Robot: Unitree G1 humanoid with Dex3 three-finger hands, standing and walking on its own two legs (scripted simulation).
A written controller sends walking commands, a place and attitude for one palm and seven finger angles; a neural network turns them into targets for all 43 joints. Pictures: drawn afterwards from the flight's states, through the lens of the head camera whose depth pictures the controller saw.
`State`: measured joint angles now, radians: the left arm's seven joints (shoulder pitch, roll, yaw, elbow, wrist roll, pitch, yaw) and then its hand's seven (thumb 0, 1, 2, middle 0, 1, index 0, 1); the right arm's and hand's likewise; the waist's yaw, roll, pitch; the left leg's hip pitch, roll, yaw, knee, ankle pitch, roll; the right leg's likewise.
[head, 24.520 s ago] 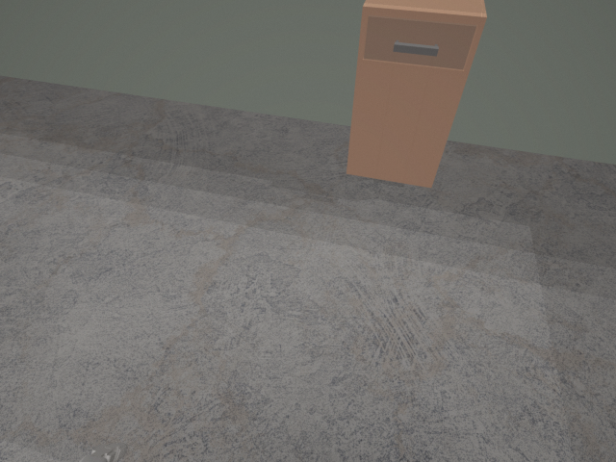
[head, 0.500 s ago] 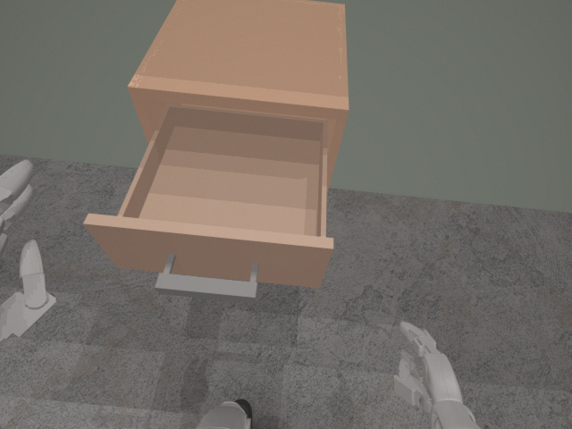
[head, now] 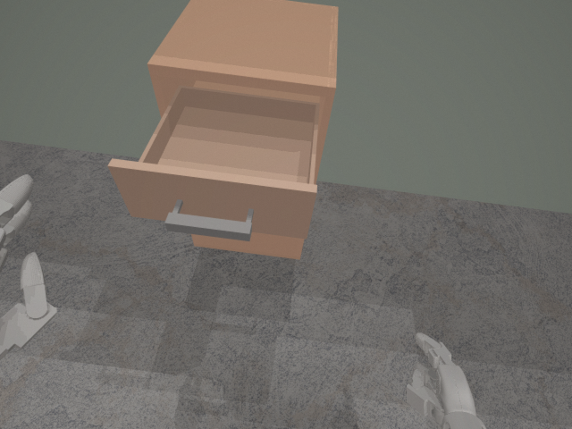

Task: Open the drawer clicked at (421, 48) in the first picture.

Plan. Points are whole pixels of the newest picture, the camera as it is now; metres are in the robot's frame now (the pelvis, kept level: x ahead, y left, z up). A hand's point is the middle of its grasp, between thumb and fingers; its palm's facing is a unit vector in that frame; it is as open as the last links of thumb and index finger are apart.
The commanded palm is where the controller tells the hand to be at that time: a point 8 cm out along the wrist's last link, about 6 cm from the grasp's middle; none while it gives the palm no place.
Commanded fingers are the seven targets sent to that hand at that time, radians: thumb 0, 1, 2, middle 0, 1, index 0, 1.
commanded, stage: stop stepping back and stand still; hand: left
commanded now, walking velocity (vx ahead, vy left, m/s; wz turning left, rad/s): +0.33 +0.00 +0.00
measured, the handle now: (212, 217) +0.49 +0.16 -0.08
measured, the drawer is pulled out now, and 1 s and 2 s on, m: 0.30 0.30 0.30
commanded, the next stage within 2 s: let the arm hang, fingers relaxed in 0.66 s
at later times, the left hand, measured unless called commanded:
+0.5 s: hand out of the picture +0.11 +0.23 +0.18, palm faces +0.38 -0.79 -0.49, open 7.5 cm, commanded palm +0.05 +0.27 +0.18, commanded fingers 0.00 0.90 0.90 -0.20 -0.30 -0.20 -0.30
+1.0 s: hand out of the picture +0.04 +0.17 -0.15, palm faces +0.06 -0.98 -0.21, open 7.4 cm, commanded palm none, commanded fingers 0.00 0.90 0.90 -0.20 -0.30 -0.20 -0.30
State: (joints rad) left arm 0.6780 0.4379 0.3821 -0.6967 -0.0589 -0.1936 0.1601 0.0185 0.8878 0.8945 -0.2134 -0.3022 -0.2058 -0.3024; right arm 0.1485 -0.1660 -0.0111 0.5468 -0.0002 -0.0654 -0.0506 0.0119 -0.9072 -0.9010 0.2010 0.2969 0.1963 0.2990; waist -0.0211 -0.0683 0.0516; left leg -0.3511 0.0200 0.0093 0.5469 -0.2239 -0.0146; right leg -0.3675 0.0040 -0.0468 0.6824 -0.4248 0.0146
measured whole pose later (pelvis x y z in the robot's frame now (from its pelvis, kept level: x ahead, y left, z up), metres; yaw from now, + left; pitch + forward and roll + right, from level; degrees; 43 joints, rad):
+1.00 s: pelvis -0.07 -0.02 -0.01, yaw +4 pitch -2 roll +0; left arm 0.24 0.19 0.02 0.70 0.03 0.06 0.01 0.01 0.91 0.90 -0.20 -0.30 -0.19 -0.30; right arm 0.17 -0.18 0.01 0.82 -0.02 0.01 0.00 0.01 -0.91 -0.90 0.20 0.30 0.20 0.30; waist -0.04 -0.02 0.06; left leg -0.32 -0.02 0.00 0.61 -0.25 0.00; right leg -0.25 0.00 0.01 0.64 -0.35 0.00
